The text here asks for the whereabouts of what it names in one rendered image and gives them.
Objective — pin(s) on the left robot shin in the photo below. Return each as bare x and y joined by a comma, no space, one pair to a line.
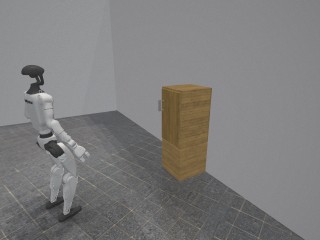
55,184

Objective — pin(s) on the robot right hand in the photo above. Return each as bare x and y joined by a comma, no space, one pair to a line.
79,151

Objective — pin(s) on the right robot shin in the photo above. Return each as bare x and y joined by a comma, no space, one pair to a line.
69,190

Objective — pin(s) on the right robot forearm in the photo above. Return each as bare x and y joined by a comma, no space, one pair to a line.
59,131

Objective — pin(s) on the left robot upper arm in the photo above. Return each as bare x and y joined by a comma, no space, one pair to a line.
26,113

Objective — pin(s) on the handle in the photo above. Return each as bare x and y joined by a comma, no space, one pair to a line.
159,105

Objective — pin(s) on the robot shin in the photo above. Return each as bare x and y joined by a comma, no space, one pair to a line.
55,184
69,190

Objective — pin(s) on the cupboard door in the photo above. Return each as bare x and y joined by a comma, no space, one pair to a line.
170,116

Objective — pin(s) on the right robot upper arm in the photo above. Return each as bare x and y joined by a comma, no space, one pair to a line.
46,101

